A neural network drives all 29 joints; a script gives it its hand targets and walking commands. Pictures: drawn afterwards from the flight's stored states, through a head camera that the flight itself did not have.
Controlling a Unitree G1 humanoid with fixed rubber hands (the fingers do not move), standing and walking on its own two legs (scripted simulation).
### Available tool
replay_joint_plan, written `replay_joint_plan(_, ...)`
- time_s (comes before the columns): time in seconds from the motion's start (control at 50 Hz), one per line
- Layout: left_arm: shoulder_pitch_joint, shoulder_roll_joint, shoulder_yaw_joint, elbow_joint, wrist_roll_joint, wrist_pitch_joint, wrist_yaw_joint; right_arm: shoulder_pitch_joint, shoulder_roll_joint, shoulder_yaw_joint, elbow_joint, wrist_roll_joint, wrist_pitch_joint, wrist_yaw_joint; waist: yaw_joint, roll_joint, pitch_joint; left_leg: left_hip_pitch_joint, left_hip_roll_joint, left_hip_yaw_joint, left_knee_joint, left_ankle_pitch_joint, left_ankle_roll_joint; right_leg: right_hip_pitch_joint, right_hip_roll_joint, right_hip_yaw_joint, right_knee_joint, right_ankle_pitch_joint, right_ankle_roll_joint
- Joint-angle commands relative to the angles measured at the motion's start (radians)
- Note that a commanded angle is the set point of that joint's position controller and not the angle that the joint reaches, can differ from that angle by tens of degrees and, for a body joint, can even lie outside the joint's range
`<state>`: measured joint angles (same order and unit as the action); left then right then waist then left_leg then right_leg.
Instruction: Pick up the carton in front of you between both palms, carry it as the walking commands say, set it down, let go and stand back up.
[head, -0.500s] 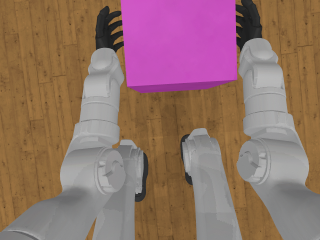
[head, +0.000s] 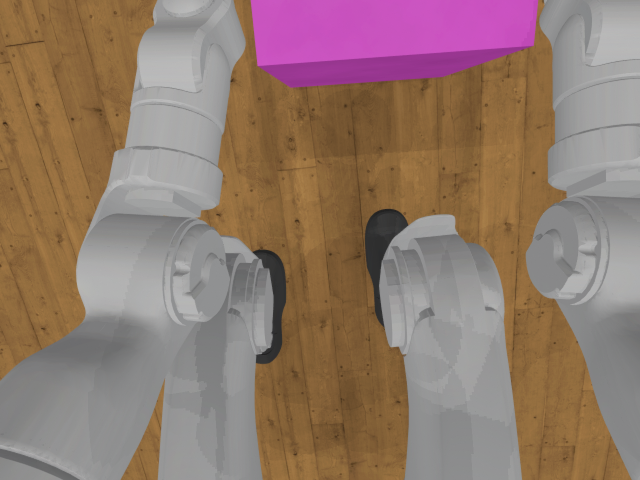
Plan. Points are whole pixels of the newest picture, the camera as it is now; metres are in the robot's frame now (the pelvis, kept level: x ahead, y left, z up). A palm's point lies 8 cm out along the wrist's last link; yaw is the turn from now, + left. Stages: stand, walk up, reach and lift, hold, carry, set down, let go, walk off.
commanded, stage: set down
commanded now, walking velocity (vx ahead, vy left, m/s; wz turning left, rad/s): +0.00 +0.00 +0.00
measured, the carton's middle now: out of the picture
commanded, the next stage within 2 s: none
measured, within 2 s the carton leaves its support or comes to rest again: rests again in 0.40 s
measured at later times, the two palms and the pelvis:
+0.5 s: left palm out of the picture +0.55 +0.03 -0.19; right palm out of the picture +0.51 -0.27 -0.19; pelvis -0.01 +0.01 -0.02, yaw +0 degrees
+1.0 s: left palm out of the picture +0.55 +0.04 -0.20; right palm out of the picture +0.51 -0.28 -0.20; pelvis -0.02 +0.01 -0.03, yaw +0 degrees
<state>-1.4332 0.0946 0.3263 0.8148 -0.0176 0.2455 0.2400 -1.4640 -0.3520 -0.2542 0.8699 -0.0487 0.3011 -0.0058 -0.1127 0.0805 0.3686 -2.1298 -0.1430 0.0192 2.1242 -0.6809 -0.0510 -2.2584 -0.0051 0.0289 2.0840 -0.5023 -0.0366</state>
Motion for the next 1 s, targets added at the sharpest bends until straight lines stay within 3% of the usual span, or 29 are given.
replay_joint_plan(0.0,-0.736,-0.843,-0.475,-0.167,-0.137,-0.036,-0.268,-0.591,0.848,0.369,-0.161,0.164,-0.043,0.257,-0.081,-0.055,-1.498,0.352,-0.069,0.076,-0.124,0.354,0.032,1.07,0.075,-0.038,-0.091,0.606,0.036)
replay_joint_plan(0.06,-0.719,-0.862,-0.478,-0.151,-0.134,-0.038,-0.275,-0.551,0.866,0.355,-0.119,0.164,-0.039,0.266,-0.08,-0.045,-1.437,0.257,-0.066,0.075,-0.117,0.331,0.03,1.108,0.074,-0.017,-0.071,0.645,0.024)
replay_joint_plan(0.18,-0.686,-0.847,-0.414,-0.076,-0.101,-0.038,-0.289,-0.516,0.856,0.288,-0.007,0.126,-0.041,0.292,-0.083,-0.012,-1.227,0.263,-0.063,0.057,-0.115,0.293,0.032,0.855,0.072,-0.038,-0.07,0.475,0.02)
replay_joint_plan(0.3,-0.707,-0.812,-0.39,-0.049,-0.102,-0.044,-0.288,-0.558,0.805,0.252,0.015,0.114,-0.057,0.307,-0.1,0.016,-1.136,0.311,-0.062,0.041,-0.107,0.269,0.035,0.722,0.063,-0.045,-0.069,0.374,0.011)
replay_joint_plan(0.42,-0.753,-0.776,-0.419,-0.055,-0.138,-0.06,-0.281,-0.599,0.753,0.245,0.016,0.13,-0.076,0.304,-0.124,0.043,-1.131,0.358,-0.06,0.036,-0.087,0.275,0.034,0.709,0.052,-0.04,-0.057,0.365,0.002)
replay_joint_plan(0.64,-0.674,-0.68,-0.316,0.082,-0.074,-0.046,-0.305,-0.514,0.699,0.164,0.16,0.062,-0.058,0.33,-0.101,0.039,-0.813,0.228,-0.046,0.029,-0.099,0.116,0.043,0.587,0.042,-0.016,-0.066,0.194,-0.012)
replay_joint_plan(0.88,-0.548,-0.548,-0.236,0.167,-0.009,-0.036,-0.309,-0.417,0.57,0.084,0.246,-0.007,-0.05,0.332,-0.074,0.048,-0.599,0.177,-0.03,0.021,-0.091,0.055,0.049,0.518,0.041,0.006,-0.059,0.095,-0.029)
replay_joint_plan(0.98,-0.521,-0.487,-0.22,0.167,0.003,-0.04,-0.296,-0.392,0.503,0.044,0.264,-0.032,-0.063,0.318,-0.073,0.041,-0.573,0.192,-0.023,0.024,-0.088,0.055,0.037,0.53,0.036,0.0,-0.054,0.097,-0.017)
